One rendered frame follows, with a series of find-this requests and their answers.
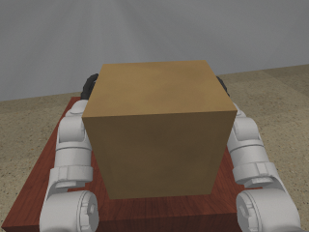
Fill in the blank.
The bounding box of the carton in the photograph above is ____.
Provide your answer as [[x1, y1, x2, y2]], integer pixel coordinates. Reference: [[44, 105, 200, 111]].
[[81, 60, 238, 200]]

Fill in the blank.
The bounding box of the robot right upper arm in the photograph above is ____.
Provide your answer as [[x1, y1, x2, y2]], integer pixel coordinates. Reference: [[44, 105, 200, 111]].
[[236, 188, 309, 232]]

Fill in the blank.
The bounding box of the left robot forearm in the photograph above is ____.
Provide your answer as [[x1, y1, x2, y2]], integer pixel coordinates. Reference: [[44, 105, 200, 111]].
[[39, 100, 94, 231]]

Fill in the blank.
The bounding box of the right robot hand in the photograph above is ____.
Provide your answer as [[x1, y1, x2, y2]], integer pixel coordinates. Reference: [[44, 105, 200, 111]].
[[217, 76, 230, 97]]

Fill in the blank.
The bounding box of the robot left upper arm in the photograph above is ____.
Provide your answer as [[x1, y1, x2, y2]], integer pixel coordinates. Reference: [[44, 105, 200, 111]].
[[40, 190, 99, 232]]

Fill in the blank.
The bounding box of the pedestal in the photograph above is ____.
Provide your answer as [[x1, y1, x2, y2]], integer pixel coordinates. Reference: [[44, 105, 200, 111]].
[[1, 97, 262, 232]]

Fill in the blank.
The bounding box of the left robot hand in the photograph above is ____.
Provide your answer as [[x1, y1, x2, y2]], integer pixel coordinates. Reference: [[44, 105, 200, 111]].
[[80, 73, 98, 101]]

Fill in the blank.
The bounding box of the right robot forearm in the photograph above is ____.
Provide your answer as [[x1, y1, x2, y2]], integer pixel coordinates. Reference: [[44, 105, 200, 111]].
[[227, 102, 300, 225]]

